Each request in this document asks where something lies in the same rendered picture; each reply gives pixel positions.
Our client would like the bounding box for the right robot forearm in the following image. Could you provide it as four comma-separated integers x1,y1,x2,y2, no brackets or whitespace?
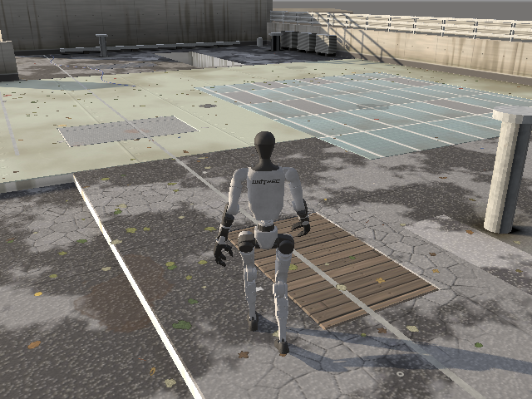
296,199,309,225

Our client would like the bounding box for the robot left shin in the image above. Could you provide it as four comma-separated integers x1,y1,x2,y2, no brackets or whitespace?
244,268,257,320

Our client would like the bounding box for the left robot forearm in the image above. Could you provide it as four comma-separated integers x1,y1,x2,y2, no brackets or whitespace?
216,202,234,244

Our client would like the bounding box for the left robot hand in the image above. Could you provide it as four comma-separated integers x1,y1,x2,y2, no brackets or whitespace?
214,242,233,267

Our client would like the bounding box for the right robot hand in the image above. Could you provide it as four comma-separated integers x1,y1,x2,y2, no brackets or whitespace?
291,220,311,237

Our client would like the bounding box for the right robot upper arm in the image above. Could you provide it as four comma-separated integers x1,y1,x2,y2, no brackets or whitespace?
283,167,305,212

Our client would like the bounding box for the humanoid robot torso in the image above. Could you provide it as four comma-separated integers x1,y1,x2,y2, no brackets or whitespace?
246,163,285,249

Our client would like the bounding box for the left robot upper arm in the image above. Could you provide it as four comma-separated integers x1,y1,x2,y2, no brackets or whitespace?
226,168,248,215

